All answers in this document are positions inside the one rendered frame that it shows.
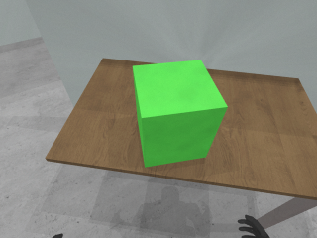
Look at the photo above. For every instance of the table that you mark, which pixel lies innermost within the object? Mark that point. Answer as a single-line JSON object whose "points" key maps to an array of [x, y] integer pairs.
{"points": [[266, 142]]}

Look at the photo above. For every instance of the carton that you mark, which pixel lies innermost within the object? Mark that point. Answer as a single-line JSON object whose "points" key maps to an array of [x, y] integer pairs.
{"points": [[179, 111]]}

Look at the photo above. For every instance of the robot right hand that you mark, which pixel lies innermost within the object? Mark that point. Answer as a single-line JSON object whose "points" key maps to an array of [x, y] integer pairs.
{"points": [[257, 229]]}

